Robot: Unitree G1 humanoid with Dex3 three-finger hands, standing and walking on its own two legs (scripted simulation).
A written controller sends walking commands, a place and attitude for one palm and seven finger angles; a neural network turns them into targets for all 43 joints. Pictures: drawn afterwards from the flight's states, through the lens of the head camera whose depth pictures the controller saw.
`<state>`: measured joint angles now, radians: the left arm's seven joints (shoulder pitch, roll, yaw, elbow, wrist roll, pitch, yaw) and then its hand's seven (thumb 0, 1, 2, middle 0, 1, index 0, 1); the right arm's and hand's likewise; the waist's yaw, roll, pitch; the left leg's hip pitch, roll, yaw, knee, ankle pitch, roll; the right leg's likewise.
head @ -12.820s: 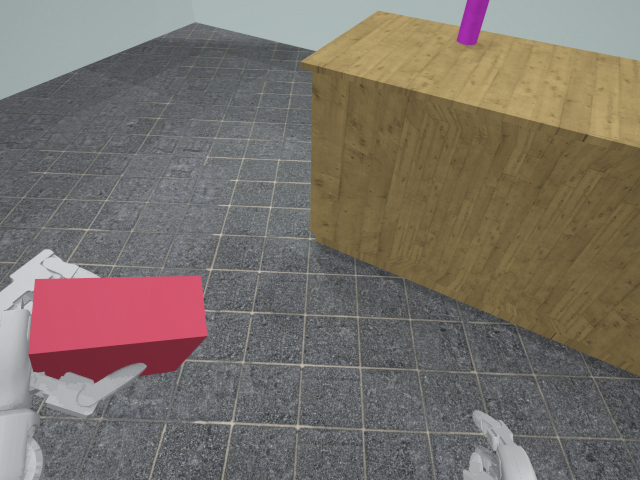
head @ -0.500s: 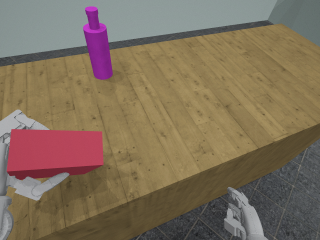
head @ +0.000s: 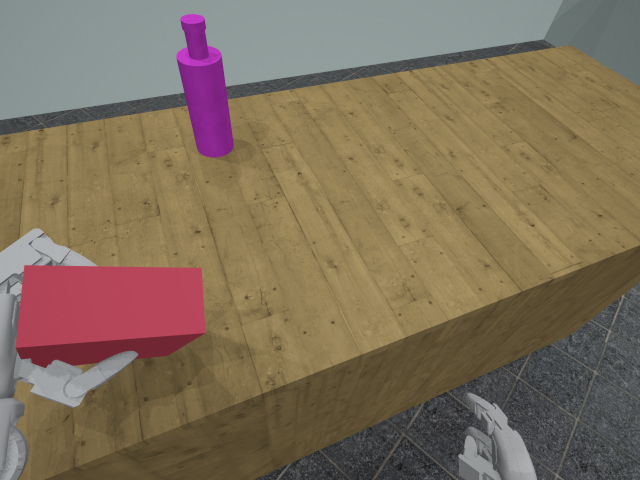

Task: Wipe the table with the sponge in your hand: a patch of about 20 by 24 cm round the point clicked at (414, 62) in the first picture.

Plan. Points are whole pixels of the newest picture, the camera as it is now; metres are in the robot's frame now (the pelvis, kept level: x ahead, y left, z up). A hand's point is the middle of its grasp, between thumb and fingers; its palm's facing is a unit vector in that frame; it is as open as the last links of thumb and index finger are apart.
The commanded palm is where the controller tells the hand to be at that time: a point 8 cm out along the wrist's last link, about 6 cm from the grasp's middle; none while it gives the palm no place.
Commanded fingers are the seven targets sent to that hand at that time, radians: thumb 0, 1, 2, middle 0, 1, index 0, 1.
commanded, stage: look again from close up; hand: left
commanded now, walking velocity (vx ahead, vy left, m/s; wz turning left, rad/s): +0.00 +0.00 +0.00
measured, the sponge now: (137, 319) +0.23 +0.20 +0.13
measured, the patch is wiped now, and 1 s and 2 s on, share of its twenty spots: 0.00 0.00 0.00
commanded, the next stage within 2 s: shuffle to correct the standing spot in 0.08 s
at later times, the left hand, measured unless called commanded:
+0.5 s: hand (117, 305) +0.23 +0.21 +0.16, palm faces +0.34 -0.86 -0.39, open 10.2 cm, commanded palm +0.17 +0.25 +0.17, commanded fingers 0.00 0.10 1.30 -1.20 -1.60 -1.20 -1.60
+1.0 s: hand (191, 317) +0.23 +0.15 +0.15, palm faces +0.29 -0.87 -0.41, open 10.2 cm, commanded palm +0.17 +0.19 +0.17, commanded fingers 0.00 0.10 1.30 -1.20 -1.60 -1.20 -1.60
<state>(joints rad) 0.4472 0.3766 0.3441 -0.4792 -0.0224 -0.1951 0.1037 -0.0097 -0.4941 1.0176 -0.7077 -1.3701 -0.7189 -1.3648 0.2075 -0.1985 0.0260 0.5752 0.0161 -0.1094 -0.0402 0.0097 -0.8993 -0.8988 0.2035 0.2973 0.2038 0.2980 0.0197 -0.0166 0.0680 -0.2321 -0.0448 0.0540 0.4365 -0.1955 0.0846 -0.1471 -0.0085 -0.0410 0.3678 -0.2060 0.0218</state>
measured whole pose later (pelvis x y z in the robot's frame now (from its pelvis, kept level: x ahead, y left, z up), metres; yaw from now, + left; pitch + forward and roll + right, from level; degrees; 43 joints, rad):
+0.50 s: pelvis +0.01 -0.03 +0.00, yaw -1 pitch +0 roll -1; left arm 0.42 0.38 0.35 -0.49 -0.04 -0.17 0.10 -0.01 -0.49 1.02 -0.71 -1.37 -0.72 -1.36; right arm 0.19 -0.17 0.02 0.55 0.02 -0.10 -0.03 0.01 -0.90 -0.90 0.20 0.30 0.20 0.30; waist 0.02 -0.03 0.07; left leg -0.23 -0.02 0.05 0.42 -0.19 0.05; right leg -0.15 0.02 -0.04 0.37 -0.22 -0.01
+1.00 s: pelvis +0.01 -0.09 -0.01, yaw -1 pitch +0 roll -1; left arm 0.49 0.40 0.36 -0.55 -0.09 -0.13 0.09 -0.01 -0.49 1.02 -0.71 -1.37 -0.72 -1.36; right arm 0.19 -0.22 -0.03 0.55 0.03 -0.07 -0.05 0.01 -0.90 -0.90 0.20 0.30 0.20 0.30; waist 0.00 0.00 0.06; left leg -0.30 0.08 0.01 0.56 -0.26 -0.03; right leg -0.21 0.11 -0.07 0.46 -0.26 -0.10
